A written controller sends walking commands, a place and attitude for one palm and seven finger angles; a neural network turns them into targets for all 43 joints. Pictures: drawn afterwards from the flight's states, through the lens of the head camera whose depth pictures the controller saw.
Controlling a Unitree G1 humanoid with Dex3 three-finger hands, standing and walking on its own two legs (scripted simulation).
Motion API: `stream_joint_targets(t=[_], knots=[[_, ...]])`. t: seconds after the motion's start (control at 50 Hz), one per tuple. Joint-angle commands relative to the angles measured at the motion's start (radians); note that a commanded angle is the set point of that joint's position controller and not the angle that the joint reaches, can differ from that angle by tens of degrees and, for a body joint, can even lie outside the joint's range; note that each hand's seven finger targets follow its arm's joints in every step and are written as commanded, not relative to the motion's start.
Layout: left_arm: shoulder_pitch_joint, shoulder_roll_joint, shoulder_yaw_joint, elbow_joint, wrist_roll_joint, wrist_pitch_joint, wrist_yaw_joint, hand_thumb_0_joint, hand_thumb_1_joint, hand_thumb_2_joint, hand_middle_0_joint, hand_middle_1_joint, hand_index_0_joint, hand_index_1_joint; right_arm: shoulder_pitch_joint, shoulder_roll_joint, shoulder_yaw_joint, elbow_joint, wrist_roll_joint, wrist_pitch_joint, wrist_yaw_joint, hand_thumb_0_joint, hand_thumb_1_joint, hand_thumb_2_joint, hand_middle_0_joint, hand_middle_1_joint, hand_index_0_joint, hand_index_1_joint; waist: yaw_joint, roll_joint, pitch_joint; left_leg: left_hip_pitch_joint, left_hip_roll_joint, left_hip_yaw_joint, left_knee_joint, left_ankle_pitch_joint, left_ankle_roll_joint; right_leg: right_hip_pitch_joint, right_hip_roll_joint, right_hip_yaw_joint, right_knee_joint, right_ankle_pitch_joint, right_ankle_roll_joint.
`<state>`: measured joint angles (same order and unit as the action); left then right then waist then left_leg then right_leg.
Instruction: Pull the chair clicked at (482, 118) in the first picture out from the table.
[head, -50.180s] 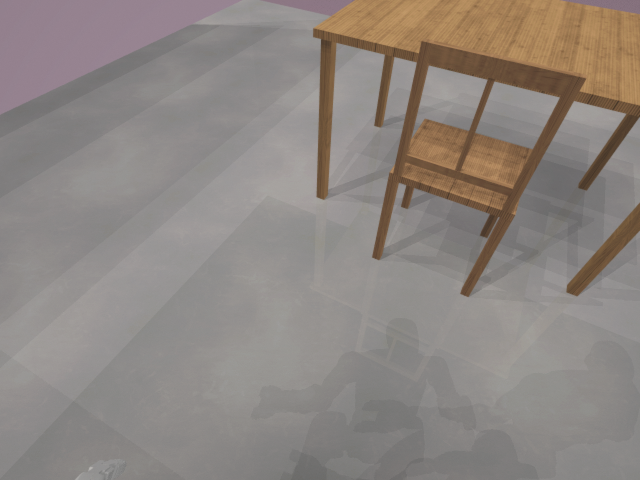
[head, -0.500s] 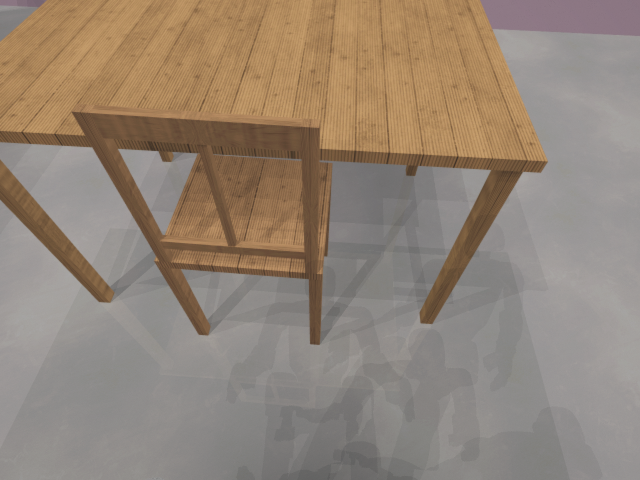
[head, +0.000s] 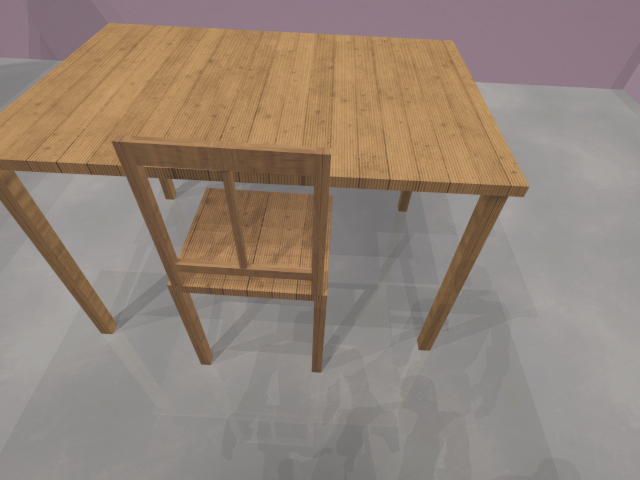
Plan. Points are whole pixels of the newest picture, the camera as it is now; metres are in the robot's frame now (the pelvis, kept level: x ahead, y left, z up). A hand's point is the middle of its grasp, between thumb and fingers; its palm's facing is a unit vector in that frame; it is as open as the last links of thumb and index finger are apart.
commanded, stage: come to a stop and stand still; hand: left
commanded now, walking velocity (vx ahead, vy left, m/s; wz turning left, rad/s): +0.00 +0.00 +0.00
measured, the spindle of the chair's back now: (236, 223) +0.61 +0.21 -0.10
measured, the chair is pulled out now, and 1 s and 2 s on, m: -0.12 -0.12 -0.12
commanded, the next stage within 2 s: look again from close up in 0.30 s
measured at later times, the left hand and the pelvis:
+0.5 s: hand out of the picture -0.03 +0.14 -0.17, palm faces +0.02 -0.98 -0.18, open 7.3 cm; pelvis -0.01 -0.02 +0.01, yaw +0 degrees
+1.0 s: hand out of the picture -0.02 +0.13 -0.17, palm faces +0.03 -0.98 -0.17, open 7.3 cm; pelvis -0.01 -0.02 +0.01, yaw +0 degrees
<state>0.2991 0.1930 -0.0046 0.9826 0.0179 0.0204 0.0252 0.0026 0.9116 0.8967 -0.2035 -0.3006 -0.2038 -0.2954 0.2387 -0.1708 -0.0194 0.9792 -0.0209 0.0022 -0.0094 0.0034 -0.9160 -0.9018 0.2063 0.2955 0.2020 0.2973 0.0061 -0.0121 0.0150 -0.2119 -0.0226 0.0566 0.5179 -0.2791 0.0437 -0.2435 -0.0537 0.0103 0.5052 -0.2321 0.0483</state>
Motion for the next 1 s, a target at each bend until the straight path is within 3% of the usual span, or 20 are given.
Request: stream_joint_targets(t=[0.0,0.14,0.18,0.34,0.5,0.98], knots=[[0.049,0.094,0.022,-0.016,0.002,-0.024,0.011,0.000,0.900,0.900,-0.200,-0.300,-0.200,-0.300,0.032,-0.130,-0.028,-0.025,0.009,-0.025,-0.010,0.000,-0.900,-0.900,0.200,0.300,0.200,0.300,-0.003,0.035,0.043,-0.074,0.123,-0.143,-0.219,-0.044,0.001,0.016,-0.030,0.032,-0.087,0.037,-0.052],[0.071,0.077,0.015,0.043,-0.001,-0.036,0.014,0.000,0.900,0.900,-0.200,-0.300,-0.200,-0.300,0.066,-0.114,-0.020,0.042,0.011,-0.023,-0.011,0.000,-0.900,-0.900,0.200,0.300,0.200,0.300,-0.011,0.002,0.054,-0.046,0.109,-0.128,-0.213,-0.035,-0.010,-0.004,-0.045,0.054,-0.127,0.009,-0.055],[0.077,0.071,0.015,0.058,-0.002,-0.037,0.015,0.000,0.900,0.900,-0.200,-0.300,-0.200,-0.300,0.077,-0.110,-0.018,0.060,0.011,-0.023,-0.011,0.000,-0.900,-0.900,0.200,0.300,0.200,0.300,-0.010,0.027,0.056,-0.044,0.112,-0.129,-0.223,-0.042,-0.012,-0.003,-0.044,0.054,-0.131,0.007,-0.056],[0.095,0.047,0.014,0.093,-0.003,-0.043,0.019,0.000,0.900,0.900,-0.200,-0.300,-0.200,-0.300,0.108,-0.083,-0.014,0.103,0.013,-0.020,-0.013,0.000,-0.900,-0.900,0.200,0.300,0.200,0.300,-0.011,-0.012,0.070,-0.045,0.105,-0.117,-0.214,-0.034,-0.018,-0.017,-0.045,0.071,-0.154,-0.031,-0.058],[0.103,0.036,0.017,0.096,-0.003,-0.044,0.022,0.000,0.900,0.900,-0.200,-0.300,-0.200,-0.300,0.131,-0.062,-0.012,0.120,0.012,-0.017,-0.013,0.000,-0.900,-0.900,0.200,0.300,0.200,0.300,-0.011,-0.013,0.088,-0.053,0.102,-0.110,-0.205,-0.048,-0.021,-0.046,-0.041,0.077,-0.167,-0.081,-0.060],[0.096,0.022,0.021,0.102,-0.004,-0.049,0.022,0.000,0.900,0.900,-0.200,-0.300,-0.200,-0.300,0.129,-0.051,-0.006,0.131,0.012,-0.025,-0.020,0.000,-0.900,-0.900,0.200,0.300,0.200,0.300,-0.011,0.015,0.055,-0.006,0.115,-0.097,-0.199,0.067,-0.026,-0.003,-0.039,0.074,-0.161,0.039,-0.065]])
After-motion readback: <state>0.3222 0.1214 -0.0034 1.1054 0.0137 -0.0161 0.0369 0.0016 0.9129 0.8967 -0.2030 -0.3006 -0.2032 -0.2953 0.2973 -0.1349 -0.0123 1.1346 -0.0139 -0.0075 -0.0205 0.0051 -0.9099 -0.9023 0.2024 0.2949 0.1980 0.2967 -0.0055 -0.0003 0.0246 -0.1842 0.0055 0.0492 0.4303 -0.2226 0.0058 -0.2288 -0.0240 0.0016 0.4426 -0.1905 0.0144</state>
